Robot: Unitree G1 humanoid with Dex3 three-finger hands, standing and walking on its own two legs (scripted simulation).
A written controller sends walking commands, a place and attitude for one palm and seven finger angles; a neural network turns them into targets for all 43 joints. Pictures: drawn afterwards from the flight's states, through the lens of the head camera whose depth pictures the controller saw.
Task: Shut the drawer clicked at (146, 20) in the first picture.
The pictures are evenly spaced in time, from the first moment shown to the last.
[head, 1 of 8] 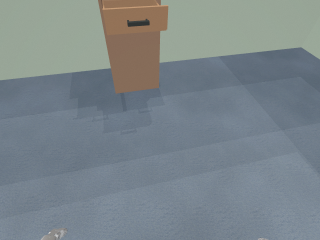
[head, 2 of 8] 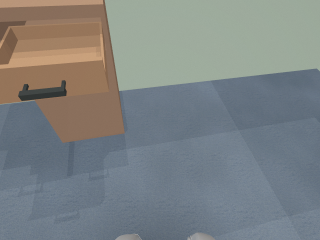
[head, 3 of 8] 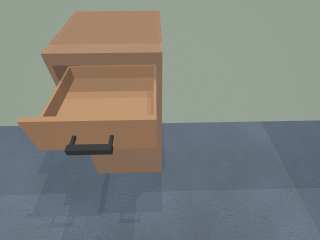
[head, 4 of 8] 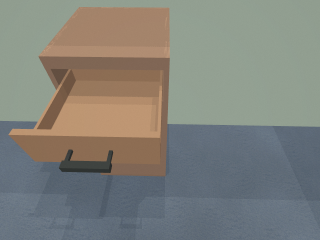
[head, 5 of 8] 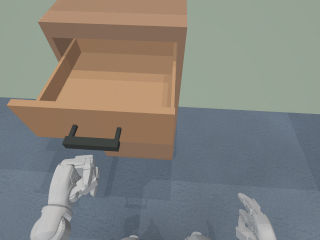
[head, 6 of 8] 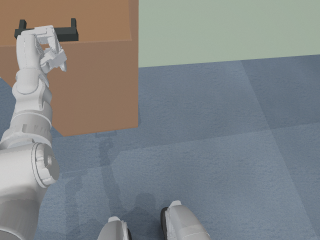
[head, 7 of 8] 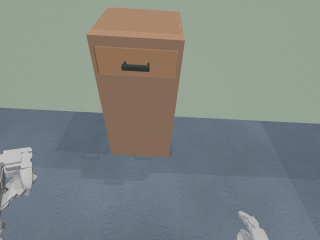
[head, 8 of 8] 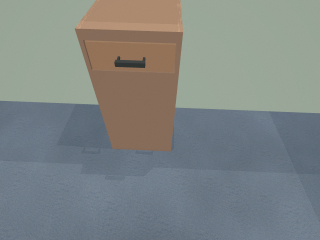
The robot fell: no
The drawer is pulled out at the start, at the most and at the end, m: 0.29 0.29 0.00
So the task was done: yes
